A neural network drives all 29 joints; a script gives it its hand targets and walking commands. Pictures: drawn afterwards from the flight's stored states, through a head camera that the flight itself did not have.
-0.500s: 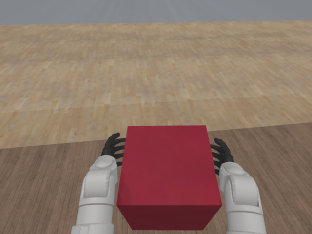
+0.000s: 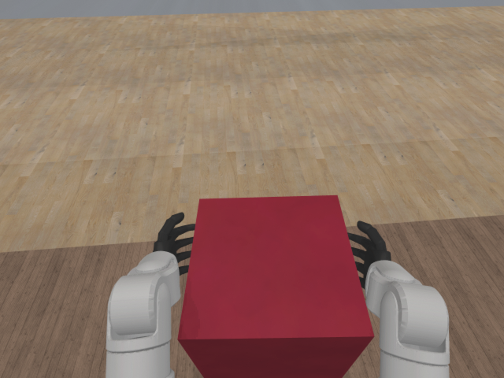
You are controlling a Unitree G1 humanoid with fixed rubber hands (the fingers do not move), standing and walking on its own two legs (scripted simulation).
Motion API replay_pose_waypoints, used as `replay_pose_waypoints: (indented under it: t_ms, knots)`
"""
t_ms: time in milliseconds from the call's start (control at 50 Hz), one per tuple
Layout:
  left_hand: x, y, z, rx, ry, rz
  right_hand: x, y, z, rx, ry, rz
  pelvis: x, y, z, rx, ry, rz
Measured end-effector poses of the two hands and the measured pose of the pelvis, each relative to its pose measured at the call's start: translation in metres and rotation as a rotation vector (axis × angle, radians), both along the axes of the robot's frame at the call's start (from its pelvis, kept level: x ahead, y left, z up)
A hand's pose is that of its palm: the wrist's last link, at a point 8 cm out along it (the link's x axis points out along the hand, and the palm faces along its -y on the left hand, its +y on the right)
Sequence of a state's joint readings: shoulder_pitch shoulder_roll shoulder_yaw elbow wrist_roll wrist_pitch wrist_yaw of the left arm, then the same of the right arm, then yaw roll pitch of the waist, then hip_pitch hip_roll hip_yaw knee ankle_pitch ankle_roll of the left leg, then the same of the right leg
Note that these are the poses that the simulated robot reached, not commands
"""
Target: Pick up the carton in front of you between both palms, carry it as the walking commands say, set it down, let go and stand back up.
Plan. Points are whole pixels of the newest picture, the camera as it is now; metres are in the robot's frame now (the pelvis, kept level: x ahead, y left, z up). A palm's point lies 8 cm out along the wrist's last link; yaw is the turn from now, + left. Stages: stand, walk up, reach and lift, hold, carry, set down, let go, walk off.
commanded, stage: carry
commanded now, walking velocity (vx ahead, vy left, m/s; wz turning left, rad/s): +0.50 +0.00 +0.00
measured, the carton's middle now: (270, 295) +0.26 +0.00 +0.01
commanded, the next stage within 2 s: none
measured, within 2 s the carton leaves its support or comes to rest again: neither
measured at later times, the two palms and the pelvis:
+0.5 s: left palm (195, 129) +0.61 +0.18 +0.08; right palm (329, 138) +0.58 -0.12 +0.08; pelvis +0.33 +0.04 +0.00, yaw -2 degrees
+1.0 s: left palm (226, 44) +1.01 +0.15 +0.11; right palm (322, 49) +1.01 -0.15 +0.10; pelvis +0.64 +0.00 -0.01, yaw -1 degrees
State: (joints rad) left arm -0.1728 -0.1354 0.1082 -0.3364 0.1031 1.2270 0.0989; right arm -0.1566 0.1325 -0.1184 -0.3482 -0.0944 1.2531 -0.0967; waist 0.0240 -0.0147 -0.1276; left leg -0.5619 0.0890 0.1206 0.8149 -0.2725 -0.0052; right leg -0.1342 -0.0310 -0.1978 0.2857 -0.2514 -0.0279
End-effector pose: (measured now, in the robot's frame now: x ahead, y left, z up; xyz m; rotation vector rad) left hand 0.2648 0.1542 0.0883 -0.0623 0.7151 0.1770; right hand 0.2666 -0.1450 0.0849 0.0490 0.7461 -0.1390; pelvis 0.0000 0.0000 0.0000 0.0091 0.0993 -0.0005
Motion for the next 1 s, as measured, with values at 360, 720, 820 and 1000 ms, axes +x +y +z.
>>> replay_pose_waypoints:
  t_ms: [360,720,820,1000]
  knots:
    - [0.250,0.029,-0.029,-0.024,0.057,-0.097,0.219,0.030,-0.024,-0.036,0.058,-0.084,0.231,0.052,-0.001,-0.028,-0.009,-0.048]
    - [0.525,-0.001,-0.005,0.065,-0.063,-0.017,0.529,-0.001,-0.014,-0.030,-0.065,0.057,0.479,0.001,-0.033,-0.015,-0.055,0.009]
    - [0.593,-0.001,-0.001,0.067,0.007,0.000,0.606,-0.001,-0.006,-0.032,0.003,0.082,0.530,-0.009,-0.017,0.004,-0.035,0.004]
    - [0.746,-0.005,0.024,0.065,-0.038,-0.038,0.747,-0.005,0.019,-0.049,-0.041,0.055,0.641,-0.004,-0.013,0.004,-0.006,-0.020]
